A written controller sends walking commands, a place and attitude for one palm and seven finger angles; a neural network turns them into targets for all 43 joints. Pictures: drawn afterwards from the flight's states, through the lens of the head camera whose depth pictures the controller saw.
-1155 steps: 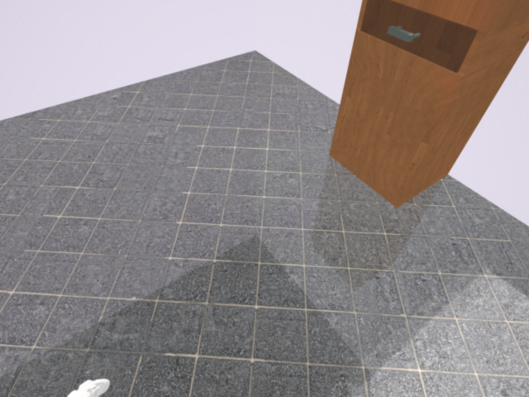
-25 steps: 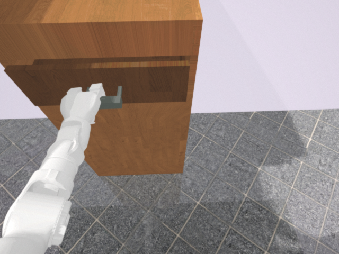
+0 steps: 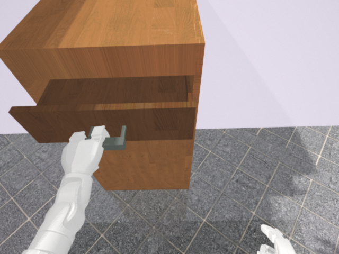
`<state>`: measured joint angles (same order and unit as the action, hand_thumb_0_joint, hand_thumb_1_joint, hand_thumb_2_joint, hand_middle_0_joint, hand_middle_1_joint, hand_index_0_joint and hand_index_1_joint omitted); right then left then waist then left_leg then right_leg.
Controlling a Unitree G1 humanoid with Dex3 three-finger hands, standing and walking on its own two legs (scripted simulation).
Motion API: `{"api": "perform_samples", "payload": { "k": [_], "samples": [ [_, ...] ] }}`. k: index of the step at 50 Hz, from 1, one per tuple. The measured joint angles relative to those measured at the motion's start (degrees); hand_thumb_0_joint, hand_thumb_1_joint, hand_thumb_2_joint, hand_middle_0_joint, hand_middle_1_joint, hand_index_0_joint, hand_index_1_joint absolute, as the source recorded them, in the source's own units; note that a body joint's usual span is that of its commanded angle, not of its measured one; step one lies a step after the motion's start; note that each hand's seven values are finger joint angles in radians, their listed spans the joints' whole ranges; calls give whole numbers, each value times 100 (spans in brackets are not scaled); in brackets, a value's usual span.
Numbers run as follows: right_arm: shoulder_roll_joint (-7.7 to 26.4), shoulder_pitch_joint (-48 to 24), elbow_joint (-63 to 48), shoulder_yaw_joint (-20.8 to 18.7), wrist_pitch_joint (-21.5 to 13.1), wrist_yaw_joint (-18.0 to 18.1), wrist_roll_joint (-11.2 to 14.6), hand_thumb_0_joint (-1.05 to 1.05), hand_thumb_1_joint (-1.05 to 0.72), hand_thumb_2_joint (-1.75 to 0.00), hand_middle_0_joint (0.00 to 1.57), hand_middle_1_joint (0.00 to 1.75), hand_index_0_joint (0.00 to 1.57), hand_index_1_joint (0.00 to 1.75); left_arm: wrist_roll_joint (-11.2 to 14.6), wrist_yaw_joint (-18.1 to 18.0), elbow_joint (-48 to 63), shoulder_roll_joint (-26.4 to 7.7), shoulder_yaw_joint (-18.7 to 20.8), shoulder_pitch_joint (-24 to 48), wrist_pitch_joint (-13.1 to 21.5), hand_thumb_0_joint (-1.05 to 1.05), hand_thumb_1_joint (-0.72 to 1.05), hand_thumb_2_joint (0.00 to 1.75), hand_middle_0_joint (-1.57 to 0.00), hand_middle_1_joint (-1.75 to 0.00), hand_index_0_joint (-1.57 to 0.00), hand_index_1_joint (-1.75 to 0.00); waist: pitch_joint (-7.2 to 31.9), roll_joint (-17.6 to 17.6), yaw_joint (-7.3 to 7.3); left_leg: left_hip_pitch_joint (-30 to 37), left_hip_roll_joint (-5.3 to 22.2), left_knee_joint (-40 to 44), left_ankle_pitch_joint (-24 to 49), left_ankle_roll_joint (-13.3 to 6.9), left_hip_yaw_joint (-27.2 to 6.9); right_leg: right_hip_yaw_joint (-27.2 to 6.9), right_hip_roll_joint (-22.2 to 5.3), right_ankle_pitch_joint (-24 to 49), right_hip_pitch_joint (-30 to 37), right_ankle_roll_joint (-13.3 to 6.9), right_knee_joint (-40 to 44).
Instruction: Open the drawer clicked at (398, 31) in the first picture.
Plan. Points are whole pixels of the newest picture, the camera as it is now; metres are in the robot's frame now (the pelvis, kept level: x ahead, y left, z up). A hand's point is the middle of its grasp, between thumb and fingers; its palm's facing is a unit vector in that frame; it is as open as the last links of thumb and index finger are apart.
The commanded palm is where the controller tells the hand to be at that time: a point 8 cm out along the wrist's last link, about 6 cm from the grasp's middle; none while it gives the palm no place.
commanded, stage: pull the drawer open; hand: left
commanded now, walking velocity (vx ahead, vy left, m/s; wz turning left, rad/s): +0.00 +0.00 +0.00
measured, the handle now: (106, 136) +0.40 +0.18 +0.03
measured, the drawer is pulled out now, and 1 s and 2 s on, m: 0.12 0.14 0.18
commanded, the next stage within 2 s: none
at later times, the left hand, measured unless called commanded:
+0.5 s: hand (91, 165) +0.33 +0.21 +0.01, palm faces -0.03 -0.03 -1.00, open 6.1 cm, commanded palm +0.31 +0.22 +0.06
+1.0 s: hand (91, 170) +0.31 +0.21 +0.01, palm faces +0.00 -0.09 -1.00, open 6.2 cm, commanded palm +0.26 +0.22 +0.06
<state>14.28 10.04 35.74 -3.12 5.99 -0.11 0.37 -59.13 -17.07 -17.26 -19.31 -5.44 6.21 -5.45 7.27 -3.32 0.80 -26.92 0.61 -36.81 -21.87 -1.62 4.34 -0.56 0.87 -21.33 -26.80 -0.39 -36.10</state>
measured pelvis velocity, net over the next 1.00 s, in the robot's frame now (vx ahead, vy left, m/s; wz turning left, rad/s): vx -0.04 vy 0.00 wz -0.01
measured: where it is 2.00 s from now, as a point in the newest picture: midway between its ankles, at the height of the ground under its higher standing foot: outside the picture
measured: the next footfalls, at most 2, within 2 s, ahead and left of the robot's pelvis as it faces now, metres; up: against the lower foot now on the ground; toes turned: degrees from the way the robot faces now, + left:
none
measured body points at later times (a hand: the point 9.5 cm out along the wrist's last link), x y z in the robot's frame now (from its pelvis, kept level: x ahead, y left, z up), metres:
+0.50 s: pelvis -0.03 -0.02 -0.01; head +0.02 -0.05 +0.44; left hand +0.32 +0.21 +0.07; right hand +0.10 -0.27 -0.14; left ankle -0.05 +0.10 -0.72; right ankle -0.05 -0.12 -0.72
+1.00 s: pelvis -0.04 +0.00 +0.00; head +0.00 -0.03 +0.45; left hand +0.31 +0.21 +0.06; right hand +0.06 -0.27 -0.13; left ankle -0.05 +0.10 -0.72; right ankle -0.05 -0.12 -0.72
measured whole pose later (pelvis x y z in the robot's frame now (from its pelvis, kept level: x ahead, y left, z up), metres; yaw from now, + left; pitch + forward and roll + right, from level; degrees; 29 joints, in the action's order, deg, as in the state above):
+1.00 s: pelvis -0.04 +0.00 +0.00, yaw -1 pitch +10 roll +0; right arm 14.2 14.0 38.3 -3.5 4.4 1.9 1.1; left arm -59.4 -18.9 -28.3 -20.3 -2.5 13.0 -0.2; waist 5.7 -3.0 1.4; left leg -28.8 0.8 -37.6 -19.1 -1.6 5.0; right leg -1.2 1.0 -18.9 -29.5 -0.8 -38.2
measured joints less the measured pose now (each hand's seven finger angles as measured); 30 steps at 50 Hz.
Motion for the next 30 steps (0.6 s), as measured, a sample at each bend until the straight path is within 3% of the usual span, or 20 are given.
{"api": "perform_samples", "payload": {
  "k": [5, 10, 19, 30],
  "samples": [
    [28, -271, 98, 34, -44, 112, -70, 1, -91, -90, 20, 30, 20, 30, -273, -139, -359, 60, -308, 450, 144, 3, 75, 81, -42, -135, -26, -132, -101, 34, -246, -85, -66, -157, -20, 31, -215, 216, -69, -106, -4, -39, -166],
    [-41, -401, 183, 51, -4, 188, -80, 1, -91, -89, 20, 30, 21, 30, -272, -67, -766, 53, -409, 842, 165, 2, 72, 80, -42, -135, -30, -134, -116, -10, -325, -136, -73, -202, 25, 70, -302, 303, -75, -102, -34, -81, -230],
    [-123, -81, 317, 117, 31, 321, -60, 1, -91, -89, 21, 30, 21, 30, -151, 133, -1436, -61, -173, 1284, 470, 2, 70, 81, -42, -135, -32, -134, -158, 5, -233, -149, -53, -193, 133, 120, -319, 321, -58, -50, -90, -143, -317],
    [61, 445, 534, -88, -41, 350, -31, 1, -91, -89, 21, 30, 21, 30, -213, -101, -2055, -221, 68, 1671, 774, 1, 70, 82, -42, -135, -30, -135, -210, -16, -63, -427, -15, -313, 250, 127, -281, 286, -26, 79, -394, -166, -449]
  ]
}}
